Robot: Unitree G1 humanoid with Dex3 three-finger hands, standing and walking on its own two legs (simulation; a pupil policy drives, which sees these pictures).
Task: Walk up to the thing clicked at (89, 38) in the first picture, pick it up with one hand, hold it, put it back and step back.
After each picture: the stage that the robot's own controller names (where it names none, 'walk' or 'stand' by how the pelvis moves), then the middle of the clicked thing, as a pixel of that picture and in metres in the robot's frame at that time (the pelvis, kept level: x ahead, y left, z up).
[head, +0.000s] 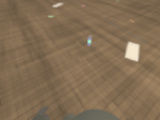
stand; (89, 40) +1.68 +0.04 -0.66
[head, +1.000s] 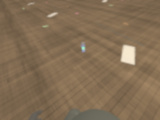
walk; (83, 47) +1.55 +0.27 -0.64
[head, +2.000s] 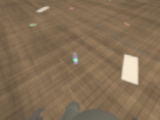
walk; (75, 58) +1.02 +0.32 -0.65
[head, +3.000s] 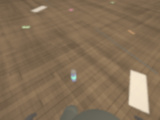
walk; (73, 75) +0.65 +0.22 -0.62
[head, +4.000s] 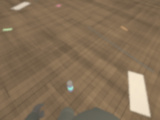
walk; (70, 86) +0.45 +0.19 -0.63
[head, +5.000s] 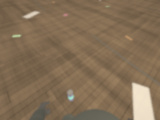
stand; (70, 95) +0.38 +0.20 -0.65
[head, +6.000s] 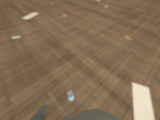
stand; (70, 96) +0.38 +0.20 -0.65
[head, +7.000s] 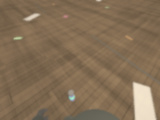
stand; (71, 95) +0.39 +0.20 -0.66
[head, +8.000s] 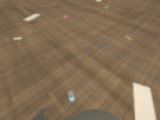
stand; (71, 96) +0.38 +0.20 -0.66
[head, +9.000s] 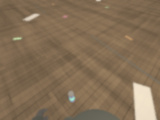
go down; (71, 96) +0.38 +0.19 -0.66
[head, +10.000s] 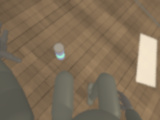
go down; (60, 52) +0.48 +0.20 -0.28
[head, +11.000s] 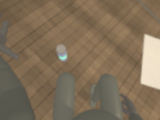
approach; (62, 54) +0.48 +0.19 -0.27
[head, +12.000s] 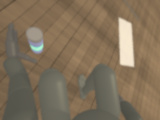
close in; (36, 43) +0.48 +0.24 -0.17
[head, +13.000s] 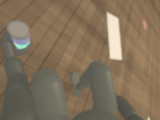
close; (21, 40) +0.48 +0.26 -0.17
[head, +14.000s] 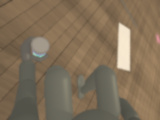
lift; (39, 50) +0.40 +0.25 -0.15
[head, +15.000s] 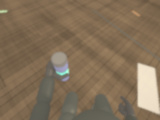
lift; (62, 69) +0.33 +0.18 +0.04
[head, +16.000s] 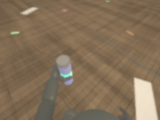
hold; (66, 72) +0.32 +0.16 +0.06
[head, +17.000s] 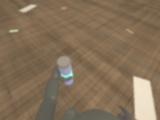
hold; (66, 72) +0.32 +0.16 +0.04
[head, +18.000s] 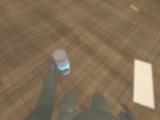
crouch; (63, 64) +0.38 +0.17 -0.02
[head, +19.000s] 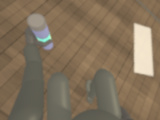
lower; (43, 36) +0.52 +0.22 -0.05
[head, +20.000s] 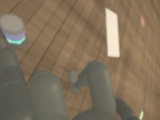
lower; (15, 36) +0.49 +0.26 -0.18
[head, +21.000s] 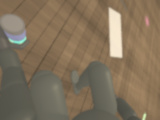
lower; (17, 36) +0.48 +0.27 -0.18
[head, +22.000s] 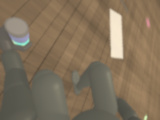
lower; (20, 38) +0.47 +0.26 -0.18
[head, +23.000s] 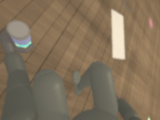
lower; (22, 40) +0.47 +0.26 -0.18
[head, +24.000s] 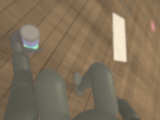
open; (30, 42) +0.47 +0.24 -0.18
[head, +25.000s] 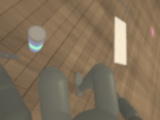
stand; (36, 41) +0.46 +0.24 -0.18
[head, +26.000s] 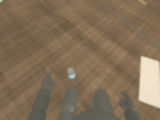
stand; (71, 73) +0.43 +0.17 -0.47
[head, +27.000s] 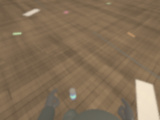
stand; (72, 94) +0.39 +0.16 -0.60
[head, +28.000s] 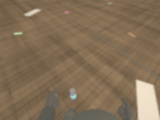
stand; (73, 94) +0.39 +0.16 -0.60
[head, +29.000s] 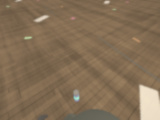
stand; (76, 95) +0.41 +0.15 -0.65
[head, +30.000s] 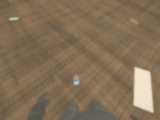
walk; (76, 80) +0.46 +0.11 -0.64
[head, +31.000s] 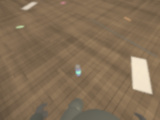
walk; (78, 70) +0.68 +0.19 -0.63
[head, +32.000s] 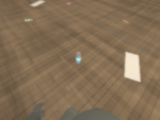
stand; (78, 57) +0.99 +0.19 -0.64
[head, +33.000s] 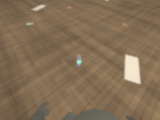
stand; (78, 60) +0.99 +0.19 -0.65
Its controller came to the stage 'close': yes
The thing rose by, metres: 0.69
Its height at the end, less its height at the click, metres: +0.00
